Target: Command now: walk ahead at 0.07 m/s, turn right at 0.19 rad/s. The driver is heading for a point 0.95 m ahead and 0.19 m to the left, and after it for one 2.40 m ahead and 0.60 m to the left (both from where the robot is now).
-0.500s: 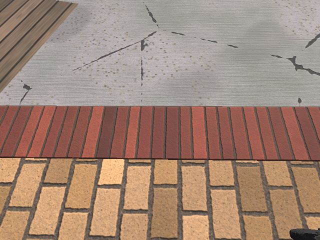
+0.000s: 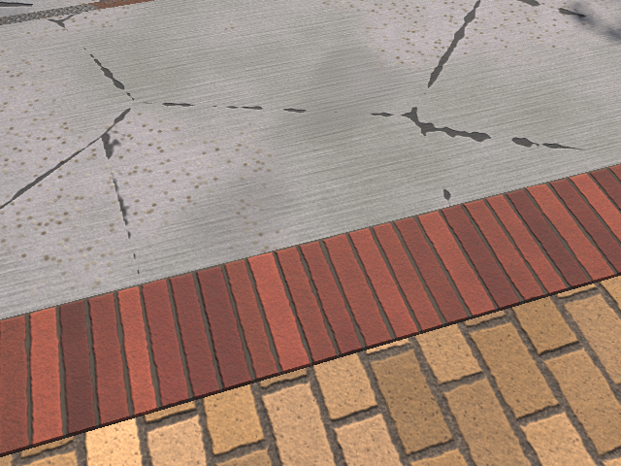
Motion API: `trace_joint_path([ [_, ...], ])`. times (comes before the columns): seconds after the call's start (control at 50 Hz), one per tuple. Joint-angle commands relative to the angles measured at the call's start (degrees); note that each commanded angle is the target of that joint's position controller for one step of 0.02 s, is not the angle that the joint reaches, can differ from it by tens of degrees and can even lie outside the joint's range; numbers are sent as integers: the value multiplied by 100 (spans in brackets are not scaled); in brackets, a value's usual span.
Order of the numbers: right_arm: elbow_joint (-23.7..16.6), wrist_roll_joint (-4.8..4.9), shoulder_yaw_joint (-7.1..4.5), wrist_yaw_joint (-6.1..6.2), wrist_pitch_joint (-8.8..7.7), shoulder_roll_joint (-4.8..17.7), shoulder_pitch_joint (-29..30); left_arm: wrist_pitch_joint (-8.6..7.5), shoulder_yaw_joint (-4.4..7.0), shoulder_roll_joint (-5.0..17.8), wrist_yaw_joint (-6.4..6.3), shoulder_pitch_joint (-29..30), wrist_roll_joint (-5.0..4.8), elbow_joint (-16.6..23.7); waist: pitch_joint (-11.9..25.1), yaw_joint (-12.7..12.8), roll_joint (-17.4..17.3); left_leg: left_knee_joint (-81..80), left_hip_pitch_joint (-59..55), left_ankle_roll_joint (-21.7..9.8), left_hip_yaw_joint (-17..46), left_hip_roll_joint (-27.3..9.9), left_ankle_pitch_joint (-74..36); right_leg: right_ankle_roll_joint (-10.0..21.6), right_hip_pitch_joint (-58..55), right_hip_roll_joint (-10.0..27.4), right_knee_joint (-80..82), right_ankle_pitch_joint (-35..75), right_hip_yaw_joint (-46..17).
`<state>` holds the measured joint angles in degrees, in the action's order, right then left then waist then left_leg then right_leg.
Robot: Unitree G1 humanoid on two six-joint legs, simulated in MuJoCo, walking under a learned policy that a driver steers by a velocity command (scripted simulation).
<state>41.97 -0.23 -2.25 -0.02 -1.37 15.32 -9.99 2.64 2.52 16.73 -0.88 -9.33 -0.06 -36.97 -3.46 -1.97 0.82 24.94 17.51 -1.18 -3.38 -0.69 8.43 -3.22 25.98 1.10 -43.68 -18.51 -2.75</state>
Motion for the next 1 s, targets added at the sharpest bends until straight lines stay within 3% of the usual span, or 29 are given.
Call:
trace_joint_path([
  [0.02,-353,91,-170,-6,-24,839,455,-22,127,368,46,-517,29,220,978,361,-848,-490,-109,-1065,972,-1251,-706,248,-1458,-133,1164,742,284],
  [0.04,-273,103,-107,-14,-24,686,341,-33,142,399,47,-495,65,225,877,384,-773,-369,113,-804,928,-1089,-122,391,-1820,-141,1667,975,245],
  [0.06,-166,33,-20,-37,-47,477,104,-43,155,544,18,-466,123,315,866,348,-469,-130,427,-380,796,-863,509,583,-2258,259,2029,1490,-261],
  [0.08,-193,-179,79,-93,-83,192,-171,-37,179,882,-48,-455,163,419,1057,35,660,791,785,104,187,-243,1733,949,-2551,1233,2169,1948,-1334],
  [0.1,-233,-126,68,-48,-59,221,-95,-60,121,717,-22,-236,188,355,857,61,1265,811,482,267,199,-98,1812,1519,-1464,1527,2630,592,-1713],
  [0.12,-192,-87,10,-3,-30,473,63,-123,82,537,9,154,177,432,478,52,1033,769,152,320,241,-134,1331,1401,-1046,1140,2735,-273,-1510],
  [0.16,-41,-134,-7,45,2,480,51,-224,9,350,25,359,199,408,395,0,900,341,-242,349,271,-142,525,957,-909,688,2511,-193,-1009],
  [0.18,-11,-174,-13,50,11,549,-51,-260,7,348,33,293,172,361,414,-3,832,191,-427,363,362,-218,241,843,-886,602,2404,45,-906],
  [0.22,106,-115,-30,20,-18,658,-154,-269,-8,312,35,40,137,292,315,83,366,98,-410,288,367,-254,204,681,-967,390,2190,341,-666],
  [0.28,220,-83,-10,5,-59,540,-72,-283,13,353,15,-63,106,246,401,139,12,58,-336,260,380,-249,-14,680,-1315,286,1828,1147,-499],
  [0.36,380,-48,-3,35,-49,507,-106,-261,14,258,2,-71,84,223,587,134,-76,121,-514,275,381,-268,-322,709,-1487,227,1671,1831,-405],
  [0.48,590,-28,-14,104,34,529,-86,-259,47,211,15,-115,76,76,572,102,-49,166,-676,260,394,-283,-414,684,-1463,177,1679,2023,-335],
  [0.88,1507,-7,-64,252,150,451,-80,-322,100,191,-92,-378,47,-896,256,81,-42,-84,-745,260,372,-232,-89,569,-1411,75,1999,1476,-177],
  [0.92,1644,40,-71,264,162,399,-219,-289,146,291,-119,-551,1,-1068,277,126,78,160,-578,197,87,20,1210,690,-1398,-4,2158,-379,-196],
  [0.96,1539,74,-71,264,99,343,-10,-296,226,536,-129,-753,-52,-1136,-175,290,476,851,215,94,-106,188,2134,1068,-1140,474,2735,-2528,-977],
  [1.0,1355,132,-48,191,-83,222,233,-416,303,788,-116,-1037,-100,-1256,-502,410,1045,1895,814,-74,100,49,1877,1657,-1083,1421,3507,-3181,-2436],
])
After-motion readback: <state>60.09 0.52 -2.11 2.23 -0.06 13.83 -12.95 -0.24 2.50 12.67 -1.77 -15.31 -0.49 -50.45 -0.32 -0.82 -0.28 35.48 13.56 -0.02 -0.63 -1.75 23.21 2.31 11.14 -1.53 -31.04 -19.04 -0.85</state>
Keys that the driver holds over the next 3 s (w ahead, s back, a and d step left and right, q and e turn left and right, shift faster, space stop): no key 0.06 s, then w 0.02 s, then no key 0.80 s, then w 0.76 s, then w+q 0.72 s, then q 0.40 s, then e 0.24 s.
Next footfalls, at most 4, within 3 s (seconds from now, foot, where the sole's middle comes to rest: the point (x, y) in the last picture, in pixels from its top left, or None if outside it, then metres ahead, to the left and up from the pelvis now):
0.06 right None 0.08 -0.13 -0.78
1.64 right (370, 439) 0.50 -0.11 -0.78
2.18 left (245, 327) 0.78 0.16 -0.78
2.64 right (274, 225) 1.09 0.09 -0.78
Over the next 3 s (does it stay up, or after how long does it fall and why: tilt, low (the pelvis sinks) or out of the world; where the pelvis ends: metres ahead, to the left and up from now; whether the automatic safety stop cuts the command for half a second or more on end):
stays up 0.93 0.12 -0.01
